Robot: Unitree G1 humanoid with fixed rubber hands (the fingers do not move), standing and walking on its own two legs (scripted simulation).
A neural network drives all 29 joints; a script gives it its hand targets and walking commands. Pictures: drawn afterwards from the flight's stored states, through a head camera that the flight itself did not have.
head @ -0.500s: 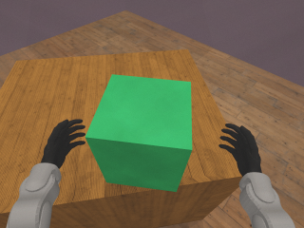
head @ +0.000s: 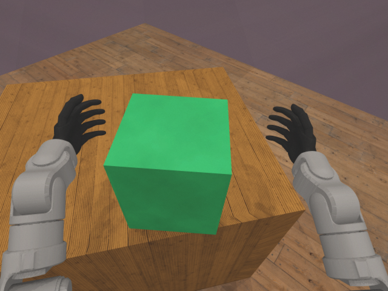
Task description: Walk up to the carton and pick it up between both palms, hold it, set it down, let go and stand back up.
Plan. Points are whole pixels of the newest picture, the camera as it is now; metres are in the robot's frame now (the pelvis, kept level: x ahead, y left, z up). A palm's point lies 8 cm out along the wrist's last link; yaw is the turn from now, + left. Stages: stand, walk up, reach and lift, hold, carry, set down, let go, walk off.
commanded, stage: reach and lift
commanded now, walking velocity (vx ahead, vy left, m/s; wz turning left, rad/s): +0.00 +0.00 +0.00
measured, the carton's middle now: (176, 166) +0.37 +0.05 +0.04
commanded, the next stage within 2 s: none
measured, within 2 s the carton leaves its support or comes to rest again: neither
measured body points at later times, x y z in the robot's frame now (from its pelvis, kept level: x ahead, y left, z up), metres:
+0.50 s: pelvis +0.00 +0.00 +0.00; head +0.00 +0.03 +0.45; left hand +0.42 +0.24 +0.22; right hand +0.41 -0.19 +0.21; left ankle +0.02 +0.12 -0.75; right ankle -0.01 -0.11 -0.75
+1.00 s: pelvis -0.01 +0.01 +0.00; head +0.00 +0.03 +0.45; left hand +0.42 +0.23 +0.16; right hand +0.41 -0.18 +0.15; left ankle +0.02 +0.12 -0.75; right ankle -0.01 -0.11 -0.75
